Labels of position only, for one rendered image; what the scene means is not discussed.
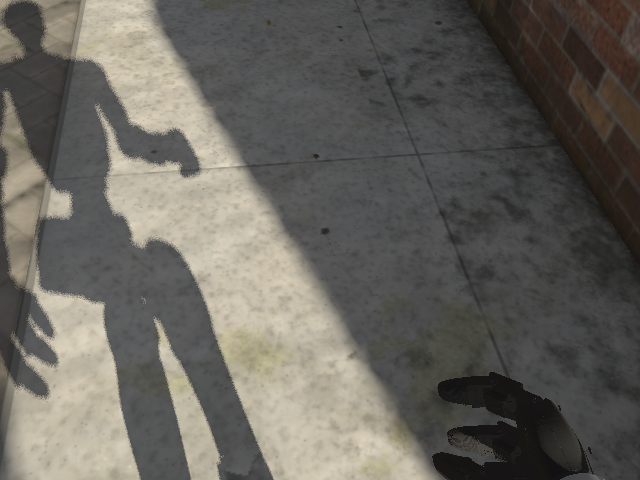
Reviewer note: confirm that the right robot hand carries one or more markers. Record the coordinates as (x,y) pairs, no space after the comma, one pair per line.
(542,447)

